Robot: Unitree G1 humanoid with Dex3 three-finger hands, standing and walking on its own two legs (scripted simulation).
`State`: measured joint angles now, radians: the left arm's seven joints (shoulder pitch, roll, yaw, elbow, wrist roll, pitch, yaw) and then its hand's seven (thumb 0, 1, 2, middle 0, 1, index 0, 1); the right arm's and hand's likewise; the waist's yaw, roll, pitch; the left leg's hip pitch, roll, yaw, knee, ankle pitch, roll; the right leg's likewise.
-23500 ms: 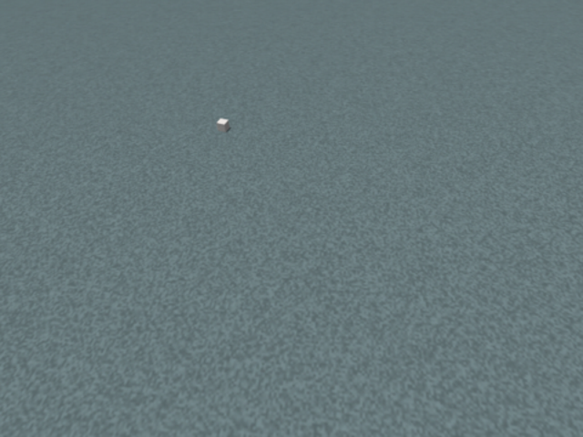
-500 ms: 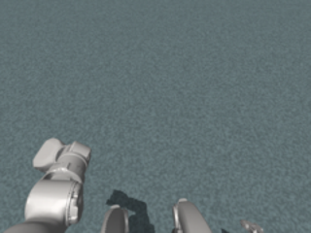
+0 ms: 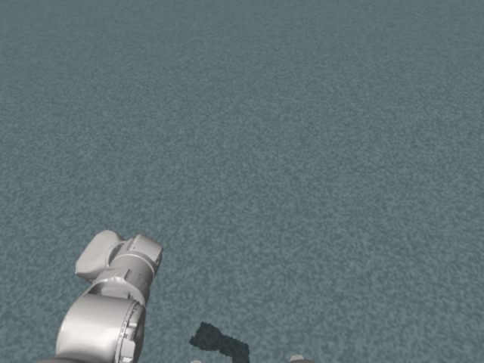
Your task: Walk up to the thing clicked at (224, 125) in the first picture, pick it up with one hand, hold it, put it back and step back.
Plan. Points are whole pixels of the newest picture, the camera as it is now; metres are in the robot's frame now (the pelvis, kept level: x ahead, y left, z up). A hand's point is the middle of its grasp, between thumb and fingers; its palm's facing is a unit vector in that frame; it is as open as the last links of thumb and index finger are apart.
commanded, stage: hold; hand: left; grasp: from above
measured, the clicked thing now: (117, 277) +0.33 +0.25 -0.10
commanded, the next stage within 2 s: crouch in 2.00 s
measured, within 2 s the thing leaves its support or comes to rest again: neither
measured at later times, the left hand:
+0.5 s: hand (116, 256) +0.34 +0.23 -0.02, palm faces -0.16 -0.42 -0.89, open 6.4 cm
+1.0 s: hand (116, 248) +0.34 +0.22 +0.00, palm faces -0.14 -0.42 -0.90, open 6.6 cm
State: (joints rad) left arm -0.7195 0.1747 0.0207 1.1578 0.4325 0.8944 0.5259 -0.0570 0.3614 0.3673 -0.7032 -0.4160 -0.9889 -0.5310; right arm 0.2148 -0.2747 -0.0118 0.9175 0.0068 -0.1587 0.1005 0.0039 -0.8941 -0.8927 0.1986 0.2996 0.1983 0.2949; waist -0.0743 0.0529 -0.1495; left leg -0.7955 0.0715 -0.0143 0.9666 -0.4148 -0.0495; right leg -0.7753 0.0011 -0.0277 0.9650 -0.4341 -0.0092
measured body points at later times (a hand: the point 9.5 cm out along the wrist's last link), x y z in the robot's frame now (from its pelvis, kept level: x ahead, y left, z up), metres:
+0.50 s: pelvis +0.02 +0.01 +0.03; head +0.05 +0.00 +0.48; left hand +0.35 +0.25 +0.03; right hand +0.12 -0.25 -0.10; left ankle +0.03 +0.15 -0.68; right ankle +0.02 -0.11 -0.68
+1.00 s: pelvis +0.03 +0.00 +0.04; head +0.05 -0.02 +0.49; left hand +0.35 +0.24 +0.06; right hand +0.15 -0.25 -0.09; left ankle +0.03 +0.15 -0.68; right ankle +0.02 -0.11 -0.68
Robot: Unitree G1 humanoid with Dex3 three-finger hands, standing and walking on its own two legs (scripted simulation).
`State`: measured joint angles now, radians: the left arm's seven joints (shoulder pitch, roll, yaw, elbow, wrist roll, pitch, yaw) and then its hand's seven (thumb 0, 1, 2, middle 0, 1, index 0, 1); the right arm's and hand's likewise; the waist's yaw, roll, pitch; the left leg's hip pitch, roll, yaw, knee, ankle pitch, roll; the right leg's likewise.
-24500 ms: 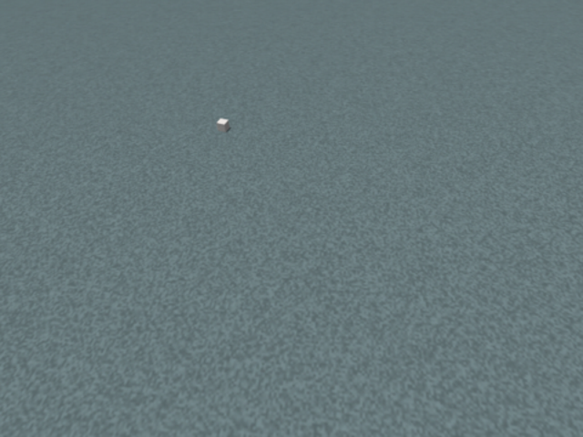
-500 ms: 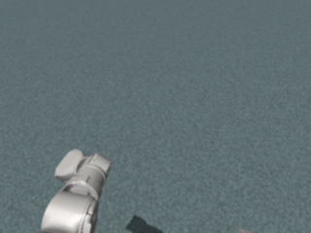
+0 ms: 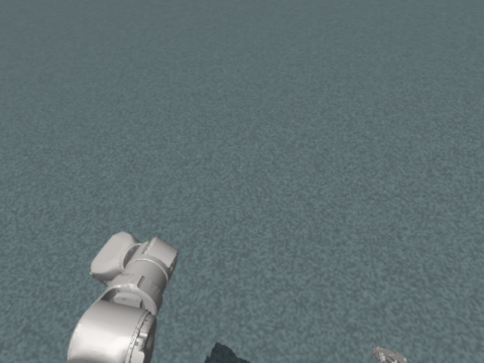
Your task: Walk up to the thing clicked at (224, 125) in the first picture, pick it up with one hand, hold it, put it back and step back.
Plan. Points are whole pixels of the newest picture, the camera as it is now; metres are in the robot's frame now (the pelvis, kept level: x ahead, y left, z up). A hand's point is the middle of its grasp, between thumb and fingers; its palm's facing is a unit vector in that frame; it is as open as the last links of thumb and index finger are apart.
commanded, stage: hold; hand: left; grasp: from above
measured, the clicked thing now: (131, 279) +0.32 +0.24 -0.07
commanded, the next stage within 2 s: crouch in 1.00 s
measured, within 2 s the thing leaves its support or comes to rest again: neither
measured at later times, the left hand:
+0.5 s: hand (134, 273) +0.31 +0.22 -0.02, palm faces -0.13 -0.42 -0.90, open 6.6 cm
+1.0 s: hand (131, 272) +0.31 +0.22 -0.02, palm faces -0.13 -0.42 -0.90, open 6.4 cm
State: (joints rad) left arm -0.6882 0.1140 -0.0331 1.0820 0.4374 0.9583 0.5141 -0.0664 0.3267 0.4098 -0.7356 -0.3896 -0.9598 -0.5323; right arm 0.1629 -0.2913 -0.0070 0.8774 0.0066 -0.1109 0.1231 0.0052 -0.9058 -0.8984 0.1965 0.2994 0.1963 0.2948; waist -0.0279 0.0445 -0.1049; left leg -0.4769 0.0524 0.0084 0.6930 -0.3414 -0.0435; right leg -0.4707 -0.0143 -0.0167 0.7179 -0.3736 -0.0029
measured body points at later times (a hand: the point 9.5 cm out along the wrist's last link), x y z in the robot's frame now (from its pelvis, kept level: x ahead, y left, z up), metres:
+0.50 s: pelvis +0.00 +0.00 +0.01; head +0.01 -0.02 +0.46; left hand +0.31 +0.23 +0.03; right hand +0.15 -0.24 -0.11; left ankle +0.00 +0.15 -0.72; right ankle -0.01 -0.11 -0.72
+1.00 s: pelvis +0.00 +0.00 +0.01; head +0.01 -0.02 +0.46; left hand +0.32 +0.24 +0.03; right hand +0.16 -0.24 -0.11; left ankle +0.00 +0.15 -0.72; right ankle -0.01 -0.11 -0.72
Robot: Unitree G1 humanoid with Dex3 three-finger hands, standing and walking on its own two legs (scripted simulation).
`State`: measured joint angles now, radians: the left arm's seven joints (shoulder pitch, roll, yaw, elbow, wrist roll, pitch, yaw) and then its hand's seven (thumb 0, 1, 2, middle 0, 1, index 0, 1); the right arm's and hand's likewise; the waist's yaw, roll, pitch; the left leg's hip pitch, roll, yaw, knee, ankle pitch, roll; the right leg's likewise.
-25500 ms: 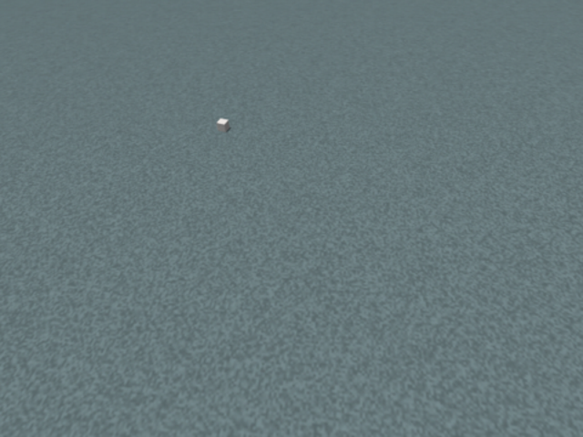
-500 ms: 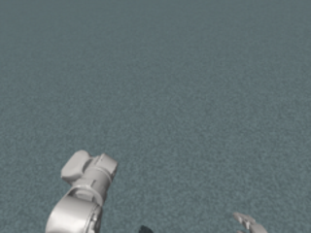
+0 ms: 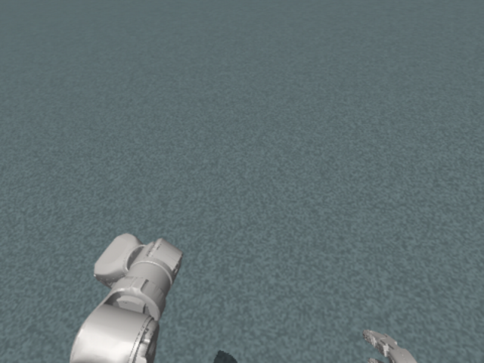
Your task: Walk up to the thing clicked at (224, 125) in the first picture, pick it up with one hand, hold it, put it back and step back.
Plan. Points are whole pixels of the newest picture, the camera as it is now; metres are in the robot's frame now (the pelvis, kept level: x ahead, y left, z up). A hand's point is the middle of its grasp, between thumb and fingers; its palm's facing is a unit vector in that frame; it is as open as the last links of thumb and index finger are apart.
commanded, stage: crouch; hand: left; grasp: from above
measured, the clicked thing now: (135, 282) +0.31 +0.24 -0.07
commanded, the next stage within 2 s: none
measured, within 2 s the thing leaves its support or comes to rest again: neither
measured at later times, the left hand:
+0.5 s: hand (147, 291) +0.30 +0.22 -0.09, palm faces -0.25 -0.41 -0.88, open 6.4 cm
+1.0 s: hand (173, 312) +0.35 +0.23 -0.34, palm faces -0.06 -0.42 -0.90, open 6.3 cm
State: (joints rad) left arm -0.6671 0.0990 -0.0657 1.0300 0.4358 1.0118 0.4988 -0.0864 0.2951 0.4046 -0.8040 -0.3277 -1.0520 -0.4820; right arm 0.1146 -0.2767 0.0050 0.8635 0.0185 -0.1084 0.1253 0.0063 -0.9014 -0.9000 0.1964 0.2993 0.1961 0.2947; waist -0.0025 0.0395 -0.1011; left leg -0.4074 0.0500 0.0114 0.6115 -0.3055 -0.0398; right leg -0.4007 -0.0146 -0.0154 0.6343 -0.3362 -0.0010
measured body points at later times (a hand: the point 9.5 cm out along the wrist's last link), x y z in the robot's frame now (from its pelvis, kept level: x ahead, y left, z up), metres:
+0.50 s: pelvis -0.01 +0.00 -0.01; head +0.04 +0.00 +0.43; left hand +0.31 +0.24 -0.04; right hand +0.11 -0.26 -0.14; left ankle +0.00 +0.15 -0.73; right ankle -0.01 -0.12 -0.73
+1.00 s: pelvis -0.09 +0.01 -0.22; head +0.10 +0.03 +0.19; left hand +0.35 +0.25 -0.29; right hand -0.04 -0.26 -0.36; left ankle +0.00 +0.15 -0.73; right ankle -0.01 -0.12 -0.73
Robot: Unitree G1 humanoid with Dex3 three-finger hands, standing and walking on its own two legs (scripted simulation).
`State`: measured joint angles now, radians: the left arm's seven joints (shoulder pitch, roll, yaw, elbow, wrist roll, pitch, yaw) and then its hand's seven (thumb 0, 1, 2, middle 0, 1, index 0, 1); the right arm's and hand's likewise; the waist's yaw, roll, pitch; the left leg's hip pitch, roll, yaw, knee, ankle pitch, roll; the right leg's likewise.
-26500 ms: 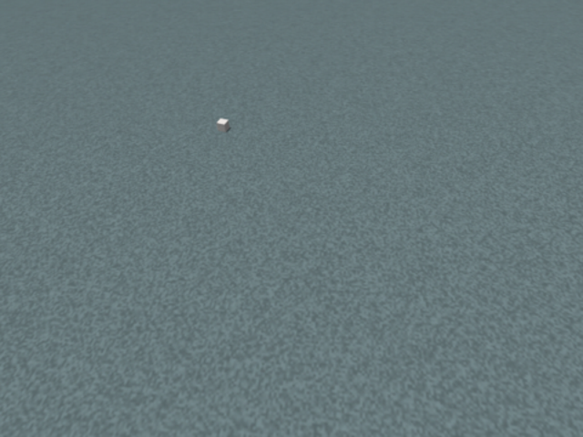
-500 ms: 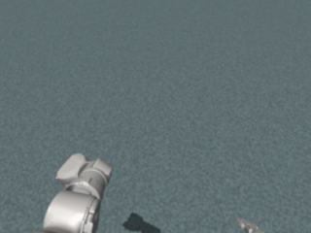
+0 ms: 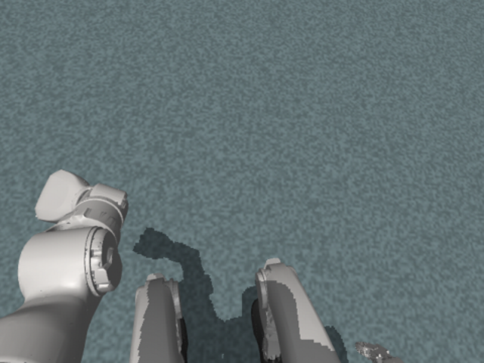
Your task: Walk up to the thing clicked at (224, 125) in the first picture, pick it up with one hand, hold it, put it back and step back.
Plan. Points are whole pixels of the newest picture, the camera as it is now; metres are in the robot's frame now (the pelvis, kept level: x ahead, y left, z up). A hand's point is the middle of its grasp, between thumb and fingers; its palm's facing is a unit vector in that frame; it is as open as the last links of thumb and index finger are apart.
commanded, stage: crouch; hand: left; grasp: from above
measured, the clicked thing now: (82, 210) +0.43 +0.27 -0.16
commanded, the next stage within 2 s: lower in 1.08 s
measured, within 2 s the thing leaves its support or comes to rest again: neither
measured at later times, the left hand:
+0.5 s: hand (108, 216) +0.45 +0.26 -0.28, palm faces -0.12 -0.43 -0.90, open 5.9 cm
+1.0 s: hand (111, 222) +0.45 +0.27 -0.36, palm faces -0.12 -0.42 -0.90, open 5.8 cm
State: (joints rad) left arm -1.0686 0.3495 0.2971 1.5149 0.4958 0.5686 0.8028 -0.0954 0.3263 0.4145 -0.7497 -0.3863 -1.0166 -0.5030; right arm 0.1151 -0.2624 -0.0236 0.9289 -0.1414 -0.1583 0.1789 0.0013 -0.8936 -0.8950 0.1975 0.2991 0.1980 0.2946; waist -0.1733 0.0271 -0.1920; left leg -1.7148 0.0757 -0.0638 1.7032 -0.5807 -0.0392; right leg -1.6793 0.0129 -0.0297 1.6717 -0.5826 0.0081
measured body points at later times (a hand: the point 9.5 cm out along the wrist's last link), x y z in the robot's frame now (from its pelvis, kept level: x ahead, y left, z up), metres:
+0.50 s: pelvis -0.01 +0.00 -0.15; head +0.22 +0.02 +0.24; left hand +0.45 +0.27 -0.23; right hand +0.01 -0.26 -0.27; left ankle +0.08 +0.14 -0.50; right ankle +0.08 -0.12 -0.50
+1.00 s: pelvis -0.01 +0.00 -0.21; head +0.24 +0.01 +0.16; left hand +0.46 +0.29 -0.31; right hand -0.03 -0.27 -0.32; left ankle +0.08 +0.14 -0.50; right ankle +0.08 -0.12 -0.50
